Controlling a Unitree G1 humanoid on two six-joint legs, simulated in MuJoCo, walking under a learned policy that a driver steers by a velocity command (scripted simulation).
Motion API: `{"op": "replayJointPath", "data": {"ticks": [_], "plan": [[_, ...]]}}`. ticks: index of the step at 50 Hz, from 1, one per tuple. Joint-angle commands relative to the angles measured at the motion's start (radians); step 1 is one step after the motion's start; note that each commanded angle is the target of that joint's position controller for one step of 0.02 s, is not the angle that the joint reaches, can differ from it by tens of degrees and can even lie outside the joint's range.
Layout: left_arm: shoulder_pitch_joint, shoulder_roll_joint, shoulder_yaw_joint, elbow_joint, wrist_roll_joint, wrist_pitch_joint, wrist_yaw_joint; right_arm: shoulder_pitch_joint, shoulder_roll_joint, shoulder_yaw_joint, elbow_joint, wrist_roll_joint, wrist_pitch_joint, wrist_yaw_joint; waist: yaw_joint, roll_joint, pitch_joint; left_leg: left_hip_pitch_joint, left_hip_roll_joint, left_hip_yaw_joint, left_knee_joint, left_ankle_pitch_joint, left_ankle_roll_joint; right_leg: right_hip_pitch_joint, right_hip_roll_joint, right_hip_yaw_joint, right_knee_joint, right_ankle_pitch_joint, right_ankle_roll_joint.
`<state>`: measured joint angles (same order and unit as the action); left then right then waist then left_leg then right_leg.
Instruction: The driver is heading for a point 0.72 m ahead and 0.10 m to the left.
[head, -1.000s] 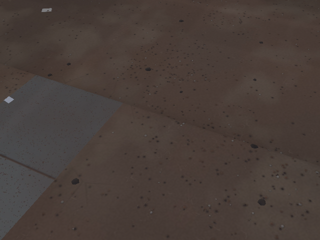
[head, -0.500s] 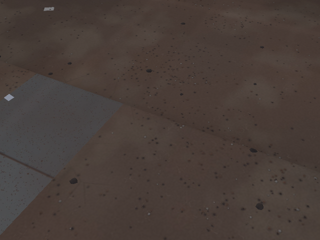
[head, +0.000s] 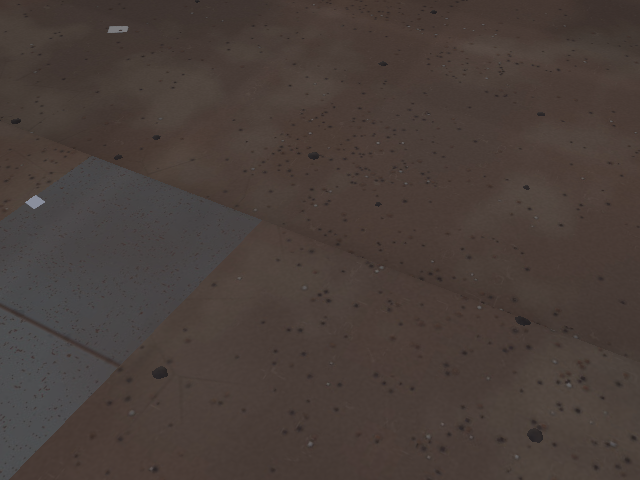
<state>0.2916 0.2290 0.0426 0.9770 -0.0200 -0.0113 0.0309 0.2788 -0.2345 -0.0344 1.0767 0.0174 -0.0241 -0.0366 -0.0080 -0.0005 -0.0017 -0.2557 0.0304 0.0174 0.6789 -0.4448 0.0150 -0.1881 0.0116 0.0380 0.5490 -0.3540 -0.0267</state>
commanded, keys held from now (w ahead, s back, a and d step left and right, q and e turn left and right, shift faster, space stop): w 0.66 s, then w+q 0.18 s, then q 0.16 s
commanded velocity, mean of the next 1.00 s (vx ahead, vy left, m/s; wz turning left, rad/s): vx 0.41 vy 0.00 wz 0.10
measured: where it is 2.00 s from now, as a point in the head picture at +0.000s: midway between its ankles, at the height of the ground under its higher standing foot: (325, 431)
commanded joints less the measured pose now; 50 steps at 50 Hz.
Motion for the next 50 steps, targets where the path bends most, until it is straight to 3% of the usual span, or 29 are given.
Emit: {"op": "replayJointPath", "data": {"ticks": [1, 3, 4, 5, 6, 7, 8, 9, 10, 12, 14, 17, 22, 24, 25, 26, 27, 28, 29, 30, 31, 32, 33, 34, 36, 40, 45, 48, 50], "plan": [[-0.01, 0.184, 0.04, -0.041, -0.009, -0.034, -0.002, -0.047, -0.054, -0.008, -0.076, 0.019, -0.058, 0.025, -0.004, -0.196, 0.176, -0.162, 0.011, -0.007, 0.047, -0.068, 0.067, -0.11, -0.292, 0.437, -0.373, -0.425, -0.203], [-0.136, 0.158, 0.032, -0.078, -0.021, -0.031, -0.007, 0.117, -0.06, -0.018, -0.007, 0.013, -0.074, 0.034, -0.098, -0.123, 0.137, 0.153, -0.026, 0.034, -0.232, 0.121, 0.085, -0.241, -0.171, 0.234, -0.254, -0.241, -0.119], [-0.159, 0.111, 0.02, -0.092, -0.01, -0.035, -0.009, 0.222, -0.099, -0.033, 0.033, -0.002, -0.073, 0.034, -0.124, 0.001, 0.084, 0.31, 0.043, -0.093, -0.285, 0.137, 0.082, -0.329, -0.082, 0.101, -0.036, -0.102, -0.065], [-0.177, 0.057, 0.006, -0.129, -0.002, -0.05, -0.008, 0.345, -0.224, -0.063, 0.048, -0.001, -0.077, 0.039, -0.146, 0.283, 0.037, 0.425, 0.268, -0.488, -0.462, -0.01, 0.182, -0.492, 0.042, -0.061, 0.295, -0.098, 0.008], [-0.179, 0.093, 0.017, -0.139, -0.017, -0.067, -0.006, 0.329, -0.21, -0.05, 0.039, -0.019, -0.088, 0.048, -0.121, 0.259, 0.062, 0.395, 0.373, -0.717, -0.528, -0.069, 0.261, -0.593, 0.031, 0.022, 0.497, -0.211, 0.002], [-0.144, 0.105, 0.02, -0.123, -0.032, -0.079, -0.014, 0.249, -0.149, -0.033, 0.013, -0.016, -0.097, 0.046, -0.072, 0.156, 0.127, 0.376, 0.363, -0.643, -0.519, -0.054, 0.251, -0.661, -0.029, 0.063, 0.599, -0.134, -0.02], [-0.116, 0.101, 0.019, -0.1, -0.033, -0.088, -0.022, 0.204, -0.117, -0.024, -0.008, -0.011, -0.102, 0.048, -0.051, 0.119, 0.136, 0.372, 0.311, -0.526, -0.518, -0.007, 0.214, -0.675, -0.064, 0.051, 0.614, -0.034, -0.038], [-0.127, 0.109, 0.025, -0.095, -0.023, -0.094, -0.026, 0.177, -0.115, -0.02, -0.019, -0.009, -0.101, 0.052, -0.042, 0.093, 0.138, 0.378, 0.278, -0.437, -0.525, 0.082, 0.182, -0.686, -0.09, 0.033, 0.586, 0.044, -0.046], [-0.154, 0.12, 0.032, -0.098, -0.012, -0.097, -0.03, 0.175, -0.09, -0.011, -0.023, -0.012, -0.096, 0.053, -0.043, 0.092, 0.133, 0.374, 0.247, -0.349, -0.528, 0.225, 0.155, -0.667, -0.112, 0.019, 0.544, 0.101, -0.046], [-0.178, 0.089, 0.03, -0.099, -0.004, -0.093, -0.046, 0.222, -0.061, 0.001, -0.016, -0.019, -0.081, 0.047, -0.049, 0.112, 0.098, 0.372, 0.197, -0.227, -0.523, 0.453, 0.14, -0.614, -0.112, -0.028, 0.481, 0.163, -0.027], [-0.244, 0.054, 0.02, -0.123, -0.003, -0.084, -0.052, 0.239, -0.082, 0.0, -0.021, -0.022, -0.07, 0.034, -0.057, 0.096, 0.103, 0.342, 0.18, -0.165, -0.536, 0.544, 0.149, -0.599, -0.102, -0.057, 0.379, 0.214, 0.0], [-0.383, 0.027, 0.001, -0.174, -0.006, -0.082, -0.058, 0.239, -0.118, -0.004, -0.036, -0.023, -0.063, 0.018, -0.078, 0.093, 0.138, 0.235, 0.155, -0.105, -0.582, 0.52, 0.146, -0.494, -0.065, -0.094, 0.15, 0.332, 0.019], [-0.476, 0.066, 0.0, -0.22, -0.015, -0.087, -0.078, 0.272, -0.135, -0.019, -0.02, -0.003, -0.062, 0.013, -0.061, 0.105, 0.17, 0.3, 0.212, -0.078, -0.577, 0.584, 0.145, -0.425, -0.047, -0.082, -0.007, 0.376, -0.024], [-0.426, 0.104, 0.016, -0.216, -0.012, -0.092, -0.082, 0.246, -0.155, -0.03, -0.03, -0.006, -0.055, 0.013, -0.008, 0.119, 0.108, 0.365, 0.23, -0.059, -0.477, 0.858, 0.126, -0.328, -0.016, -0.093, -0.024, 0.332, -0.058], [-0.345, 0.134, 0.032, -0.195, -0.011, -0.092, -0.078, 0.231, -0.169, -0.036, -0.036, -0.01, -0.047, 0.013, 0.04, 0.141, 0.039, 0.382, 0.229, -0.046, -0.373, 1.05, 0.114, -0.215, 0.015, -0.112, -0.012, 0.305, -0.078], [-0.179, 0.172, 0.056, -0.143, -0.015, -0.088, -0.071, 0.215, -0.163, -0.035, -0.044, -0.015, -0.037, 0.013, 0.123, 0.142, -0.061, 0.345, 0.196, -0.018, -0.187, 1.159, 0.091, -0.014, 0.043, -0.128, -0.018, 0.306, -0.108], [0.004, 0.214, 0.075, -0.094, -0.01, -0.081, -0.06, 0.199, -0.151, -0.027, -0.065, -0.023, -0.035, 0.015, 0.198, 0.117, -0.173, 0.146, 0.162, -0.012, 0.062, 0.997, 0.064, 0.289, -0.052, -0.021, 0.011, 0.285, -0.154], [0.146, 0.306, 0.095, -0.063, 0.014, -0.076, -0.056, 0.324, -0.007, 0.012, -0.083, -0.023, -0.051, 0.031, 0.145, -0.144, -0.364, -0.257, -0.024, -0.001, 0.5, 0.395, -0.006, 0.682, -0.345, 0.48, -0.056, 0.044, -0.335], [0.128, 0.228, 0.069, -0.051, 0.01, -0.074, -0.058, 0.298, -0.022, 0.011, -0.067, -0.001, -0.085, 0.039, 0.15, -0.188, -0.407, -0.37, -0.082, -0.154, 0.682, -0.1, 0.011, 0.653, -0.407, 0.755, -0.257, -0.072, -0.351], [0.013, 0.176, 0.051, -0.061, 0.0, -0.081, -0.06, 0.178, -0.107, -0.016, -0.116, 0.032, -0.105, 0.041, 0.124, -0.166, -0.201, -0.469, -0.018, -0.15, 0.737, -0.056, 0.034, 0.486, -0.362, 0.608, -0.291, -0.074, -0.287], [-0.086, 0.14, 0.039, -0.081, 0.001, -0.087, -0.062, 0.102, -0.126, -0.021, -0.139, 0.039, -0.114, 0.035, 0.086, -0.085, -0.092, -0.45, 0.039, -0.121, 0.699, 0.043, 0.047, 0.304, -0.328, 0.454, -0.318, 0.026, -0.253], [-0.146, 0.106, 0.028, -0.086, 0.011, -0.095, -0.069, 0.073, -0.122, -0.029, -0.142, 0.027, -0.111, 0.025, 0.048, -0.027, -0.029, -0.402, 0.078, -0.102, 0.634, 0.111, 0.045, 0.153, -0.287, 0.339, -0.345, 0.144, -0.229], [-0.174, 0.082, 0.021, -0.083, 0.021, -0.103, -0.073, 0.097, -0.104, -0.036, -0.137, 0.015, -0.097, 0.018, 0.006, -0.045, -0.013, -0.325, 0.111, -0.107, 0.579, 0.154, 0.044, 0.056, -0.246, 0.248, -0.372, 0.203, -0.207], [-0.18, 0.07, 0.018, -0.073, 0.025, -0.106, -0.075, 0.131, -0.073, -0.035, -0.128, 0.014, -0.079, 0.017, -0.018, -0.065, -0.011, -0.275, 0.122, -0.108, 0.55, 0.163, 0.041, 0.0, -0.23, 0.196, -0.396, 0.212, -0.202], [-0.149, 0.087, 0.022, -0.045, 0.024, -0.113, -0.069, 0.131, -0.048, -0.035, -0.134, 0.015, -0.053, 0.013, -0.031, -0.073, 0.025, -0.272, 0.134, -0.097, 0.5, 0.177, 0.029, -0.074, -0.224, 0.116, -0.441, 0.245, -0.209], [-0.086, 0.142, 0.031, -0.013, 0.034, -0.119, -0.037, -0.02, -0.076, -0.044, -0.201, 0.003, -0.045, 0.017, -0.005, -0.045, 0.071, -0.419, 0.132, -0.124, 0.306, 0.385, 0.003, -0.031, -0.225, 0.02, -0.475, 0.303, -0.202], [-0.045, 0.165, 0.026, -0.008, 0.028, -0.105, -0.013, -0.201, -0.039, -0.023, -0.27, -0.009, -0.059, 0.05, 0.051, -0.017, 0.091, -0.337, 0.073, -0.017, -0.002, 0.591, 0.006, 0.022, -0.197, -0.144, -0.428, 0.546, -0.151], [-0.017, 0.194, 0.032, 0.001, 0.013, -0.07, -0.002, -0.227, -0.062, -0.027, -0.32, -0.011, -0.052, 0.075, 0.05, -0.043, 0.062, -0.341, 0.041, 0.015, -0.062, 0.502, 0.025, 0.161, -0.239, -0.167, -0.297, 0.741, -0.125], [-0.039, 0.219, 0.042, -0.015, 0.001, -0.044, 0.01, -0.16, -0.106, -0.045, -0.333, -0.014, -0.049, 0.089, 0.006, -0.072, 0.007, -0.266, -0.008, 0.049, -0.081, 0.387, 0.056, 0.221, -0.251, -0.174, -0.15, 0.925, -0.095]]}}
